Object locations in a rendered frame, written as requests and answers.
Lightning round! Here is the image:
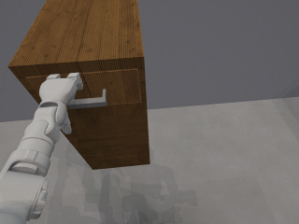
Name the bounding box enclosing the left robot upper arm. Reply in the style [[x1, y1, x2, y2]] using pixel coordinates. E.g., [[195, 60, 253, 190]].
[[0, 171, 49, 224]]

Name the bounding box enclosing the robot left hand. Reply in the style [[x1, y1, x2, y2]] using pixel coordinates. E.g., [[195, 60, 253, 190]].
[[39, 72, 83, 134]]

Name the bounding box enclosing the cabinet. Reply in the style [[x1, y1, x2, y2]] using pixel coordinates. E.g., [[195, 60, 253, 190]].
[[8, 0, 150, 170]]

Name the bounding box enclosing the drawer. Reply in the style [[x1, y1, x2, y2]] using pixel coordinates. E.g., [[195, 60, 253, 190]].
[[26, 68, 140, 108]]

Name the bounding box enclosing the left robot forearm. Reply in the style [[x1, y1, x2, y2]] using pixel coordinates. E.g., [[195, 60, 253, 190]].
[[0, 99, 67, 182]]

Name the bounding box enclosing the handle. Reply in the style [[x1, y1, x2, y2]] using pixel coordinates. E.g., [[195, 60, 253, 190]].
[[67, 89, 107, 109]]

